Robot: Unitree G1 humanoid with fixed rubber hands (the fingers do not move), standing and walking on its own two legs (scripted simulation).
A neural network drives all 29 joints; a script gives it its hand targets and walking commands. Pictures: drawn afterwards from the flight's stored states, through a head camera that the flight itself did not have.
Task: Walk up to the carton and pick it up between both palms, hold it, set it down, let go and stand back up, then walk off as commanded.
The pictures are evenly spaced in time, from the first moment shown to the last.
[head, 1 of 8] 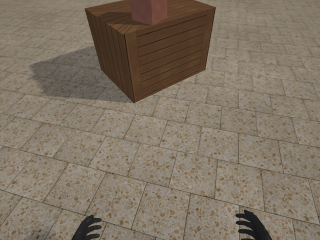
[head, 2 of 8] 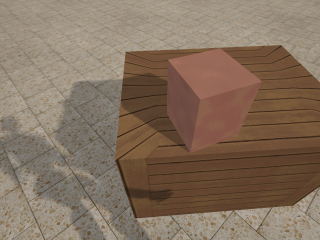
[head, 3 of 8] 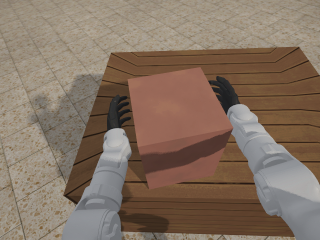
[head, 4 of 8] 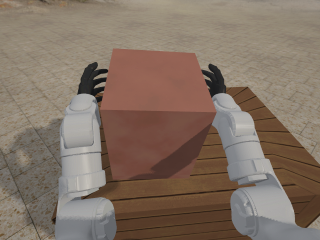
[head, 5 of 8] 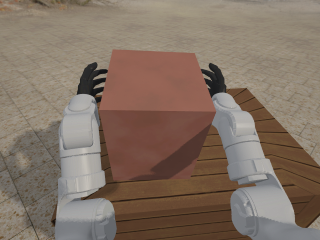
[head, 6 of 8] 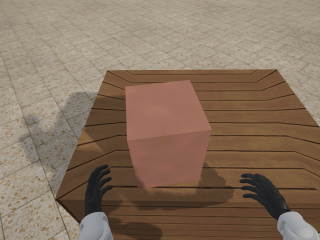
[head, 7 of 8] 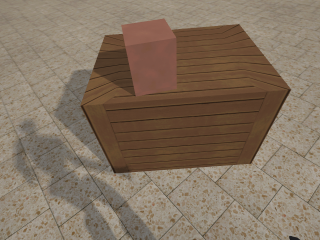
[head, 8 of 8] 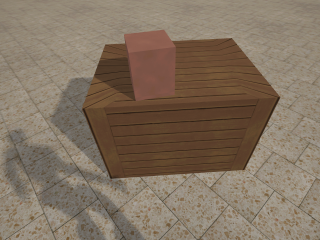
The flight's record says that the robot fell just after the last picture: no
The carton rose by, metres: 0.19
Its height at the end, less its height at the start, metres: +0.00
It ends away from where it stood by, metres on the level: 0.02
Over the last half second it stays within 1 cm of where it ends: yes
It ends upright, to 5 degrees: yes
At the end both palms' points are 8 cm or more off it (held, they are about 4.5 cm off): yes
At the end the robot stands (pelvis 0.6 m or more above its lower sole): yes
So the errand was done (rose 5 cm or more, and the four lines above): yes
